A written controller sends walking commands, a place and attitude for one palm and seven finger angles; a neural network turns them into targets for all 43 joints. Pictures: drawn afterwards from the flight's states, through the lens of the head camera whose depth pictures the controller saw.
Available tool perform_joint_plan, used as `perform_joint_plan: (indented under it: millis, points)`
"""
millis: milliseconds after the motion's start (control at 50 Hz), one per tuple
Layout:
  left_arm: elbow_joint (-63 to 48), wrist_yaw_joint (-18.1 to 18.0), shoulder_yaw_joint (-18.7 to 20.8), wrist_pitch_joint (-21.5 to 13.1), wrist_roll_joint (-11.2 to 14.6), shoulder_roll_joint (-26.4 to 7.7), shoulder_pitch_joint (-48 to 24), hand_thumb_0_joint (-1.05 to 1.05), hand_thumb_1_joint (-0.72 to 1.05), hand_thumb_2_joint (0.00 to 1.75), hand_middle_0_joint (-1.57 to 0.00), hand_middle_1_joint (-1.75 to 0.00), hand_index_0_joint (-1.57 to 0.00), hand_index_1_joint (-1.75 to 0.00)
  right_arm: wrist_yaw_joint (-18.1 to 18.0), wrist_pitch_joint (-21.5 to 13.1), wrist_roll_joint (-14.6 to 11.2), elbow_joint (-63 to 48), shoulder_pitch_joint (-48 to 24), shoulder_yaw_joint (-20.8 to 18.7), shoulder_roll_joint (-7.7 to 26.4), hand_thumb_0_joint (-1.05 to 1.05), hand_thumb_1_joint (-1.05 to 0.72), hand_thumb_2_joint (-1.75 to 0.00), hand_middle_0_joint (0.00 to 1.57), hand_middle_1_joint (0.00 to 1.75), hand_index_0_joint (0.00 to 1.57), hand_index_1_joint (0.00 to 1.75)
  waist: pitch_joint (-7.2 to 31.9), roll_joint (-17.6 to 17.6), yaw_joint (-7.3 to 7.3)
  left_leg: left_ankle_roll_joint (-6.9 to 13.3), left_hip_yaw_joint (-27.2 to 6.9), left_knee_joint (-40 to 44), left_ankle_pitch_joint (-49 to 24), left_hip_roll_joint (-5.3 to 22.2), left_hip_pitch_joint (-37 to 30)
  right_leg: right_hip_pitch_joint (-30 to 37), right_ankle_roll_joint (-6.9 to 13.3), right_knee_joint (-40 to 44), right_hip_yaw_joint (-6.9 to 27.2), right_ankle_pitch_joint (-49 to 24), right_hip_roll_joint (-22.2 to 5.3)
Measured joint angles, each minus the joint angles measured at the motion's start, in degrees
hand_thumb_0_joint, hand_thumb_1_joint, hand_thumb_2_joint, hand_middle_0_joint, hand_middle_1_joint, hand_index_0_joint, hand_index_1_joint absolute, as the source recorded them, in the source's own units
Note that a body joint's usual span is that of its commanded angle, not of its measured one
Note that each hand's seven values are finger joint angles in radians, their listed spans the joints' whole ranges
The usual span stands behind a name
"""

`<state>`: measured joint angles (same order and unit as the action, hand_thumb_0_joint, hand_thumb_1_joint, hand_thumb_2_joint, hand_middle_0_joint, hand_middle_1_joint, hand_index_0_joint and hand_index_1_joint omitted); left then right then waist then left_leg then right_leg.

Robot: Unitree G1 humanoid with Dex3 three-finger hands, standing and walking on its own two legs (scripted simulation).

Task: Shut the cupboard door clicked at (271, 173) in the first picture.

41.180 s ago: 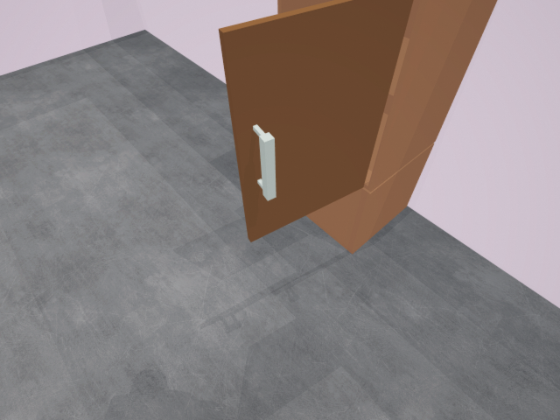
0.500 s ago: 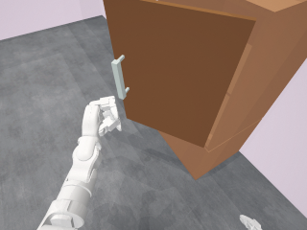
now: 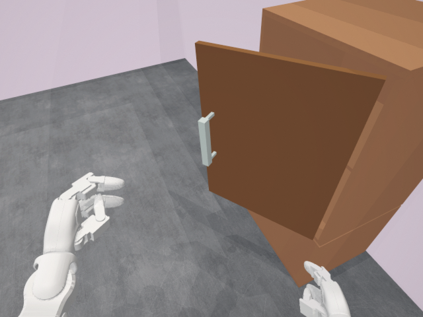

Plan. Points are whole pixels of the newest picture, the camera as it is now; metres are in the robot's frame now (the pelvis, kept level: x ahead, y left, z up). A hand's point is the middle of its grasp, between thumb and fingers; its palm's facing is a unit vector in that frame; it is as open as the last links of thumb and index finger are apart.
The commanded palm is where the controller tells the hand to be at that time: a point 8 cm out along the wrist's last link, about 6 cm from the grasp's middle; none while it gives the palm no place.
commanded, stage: draw the hand back to the body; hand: left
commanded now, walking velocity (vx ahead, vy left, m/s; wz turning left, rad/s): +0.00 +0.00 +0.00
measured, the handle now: (209, 139) +0.63 +0.09 -0.04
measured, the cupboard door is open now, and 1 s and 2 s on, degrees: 33 33 33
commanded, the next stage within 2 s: step back with the hand held close in 0.58 s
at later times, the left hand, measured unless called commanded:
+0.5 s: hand (48, 239) +0.18 +0.26 +0.15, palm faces +0.45 -0.81 -0.38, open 7.4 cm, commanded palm +0.13 +0.30 +0.17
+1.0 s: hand (50, 237) +0.18 +0.26 +0.15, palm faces +0.36 -0.79 -0.49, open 7.4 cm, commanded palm +0.12 +0.31 +0.17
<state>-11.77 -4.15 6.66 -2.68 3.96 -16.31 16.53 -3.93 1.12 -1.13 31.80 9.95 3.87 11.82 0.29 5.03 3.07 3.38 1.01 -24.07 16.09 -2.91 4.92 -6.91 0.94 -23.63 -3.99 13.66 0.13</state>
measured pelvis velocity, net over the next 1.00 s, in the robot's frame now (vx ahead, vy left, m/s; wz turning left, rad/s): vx -0.02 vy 0.01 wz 0.00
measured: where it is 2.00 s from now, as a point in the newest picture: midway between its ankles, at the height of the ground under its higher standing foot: outside the picture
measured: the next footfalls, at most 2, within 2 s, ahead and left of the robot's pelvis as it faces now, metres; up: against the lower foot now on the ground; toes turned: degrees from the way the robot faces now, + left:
none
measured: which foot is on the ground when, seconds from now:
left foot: down 0.00-1.00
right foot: down 0.00-1.00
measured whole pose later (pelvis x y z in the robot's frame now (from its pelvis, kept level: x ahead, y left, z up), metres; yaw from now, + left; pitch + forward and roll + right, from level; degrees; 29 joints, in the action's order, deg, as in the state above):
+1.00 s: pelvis -0.02 +0.01 -0.01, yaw +0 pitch +1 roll -1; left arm -26.2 -7.2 21.3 -8.8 4.1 -22.7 32.4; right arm -5.0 0.6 -1.1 33.4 10.9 -1.2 15.2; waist -0.2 3.3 -0.1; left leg 3.9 1.2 -31.3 17.5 -3.2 15.1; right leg -16.5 0.6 -29.7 -4.2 14.5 -0.5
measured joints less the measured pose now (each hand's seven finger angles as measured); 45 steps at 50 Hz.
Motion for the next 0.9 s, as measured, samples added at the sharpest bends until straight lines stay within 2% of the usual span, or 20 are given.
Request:
perform_joint_plan:
  millis: [200,280,440,540,640,740,820,900]
  points:
    - [-8.95,-1.75,11.54,-0.09,0.51,-4.28,8.67,0.02,0.89,0.90,-0.44,-0.55,-0.44,-0.56,0.25,-2.47,0.34,2.67,1.99,-1.48,1.06,0.01,-0.91,-0.90,0.20,0.30,0.21,0.30,-0.11,0.33,0.64,0.16,-0.10,0.28,0.05,0.04,-1.03,1.62,-0.34,1.50,-0.08,-0.60,0.08]
    - [-10.55,-2.30,14.49,-1.24,0.52,-4.95,10.88,0.02,0.89,0.90,-0.34,-0.44,-0.34,-0.45,0.36,-3.58,0.32,3.46,2.30,-2.43,1.88,0.01,-0.91,-0.90,0.20,0.30,0.20,0.30,-0.01,0.74,0.85,0.27,-0.13,0.37,-0.17,-0.18,-0.98,1.53,-0.49,1.40,-0.12,-0.71,-0.14]
    - [-7.25,-2.51,12.10,-1.35,0.10,-2.03,8.80,0.02,0.89,0.90,-0.23,-0.33,-0.24,-0.34,-0.19,-4.65,0.36,4.41,1.76,-2.88,2.18,0.01,-0.91,-0.90,0.20,0.30,0.20,0.30,-1.09,-0.21,0.87,0.30,-0.14,0.57,-1.11,-0.38,-0.31,0.43,-0.30,0.64,-0.17,-1.05,-0.39]
    - [-8.56,-2.51,11.11,-1.45,-0.12,-2.54,9.48,0.02,0.89,0.90,-0.22,-0.31,-0.22,-0.31,-0.64,-5.94,0.47,4.51,2.20,-2.52,1.52,0.02,-0.91,-0.90,0.20,0.30,0.20,0.30,-0.66,-1.17,0.34,-0.10,0.05,0.25,-0.74,0.20,-0.70,0.93,0.11,0.80,0.00,-1.06,0.21]
    - [-9.46,-2.52,12.34,-2.56,-0.02,-3.74,9.53,0.02,0.89,0.90,-0.21,-0.30,-0.22,-0.31,-0.65,-6.67,0.55,4.51,2.04,-2.49,1.38,0.01,-0.91,-0.90,0.20,0.30,0.20,0.30,-0.49,-0.78,-0.07,-0.37,0.22,0.11,-0.45,0.57,-1.12,1.38,0.35,0.95,0.17,-1.01,0.59]
    - [-7.95,-2.09,13.79,-3.17,0.20,-4.02,9.15,0.02,0.89,0.90,-0.21,-0.30,-0.21,-0.31,-0.35,-5.82,0.17,3.92,1.70,-2.61,1.34,0.01,-0.91,-0.90,0.20,0.30,0.20,0.30,-0.90,-0.31,-0.24,-0.50,0.22,0.07,-0.59,0.84,-0.41,0.79,0.51,1.16,0.15,-1.25,0.86]
    - [-7.54,-2.49,15.24,-5.13,-0.08,-4.00,9.97,0.02,0.89,0.90,-0.21,-0.30,-0.21,-0.30,0.15,-4.32,0.41,2.73,1.12,-2.99,2.14,0.01,-0.91,-0.90,0.20,0.30,0.21,0.30,-0.40,0.35,-1.50,-0.44,-0.47,-3.08,0.25,1.29,4.48,-2.76,0.67,0.49,-0.67,-1.46,1.23]
    - [-10.52,-2.78,14.12,-5.92,-0.15,-3.86,12.69,0.02,0.89,0.90,-0.21,-0.30,-0.21,-0.30,-0.02,-2.74,0.33,2.29,0.82,-4.18,3.14,0.01,-0.91,-0.90,0.20,0.30,0.21,0.30,-0.45,0.17,-2.52,-0.19,-0.63,-5.81,1.13,0.99,8.24,-6.31,0.46,-1.95,-0.93,-0.73,0.82]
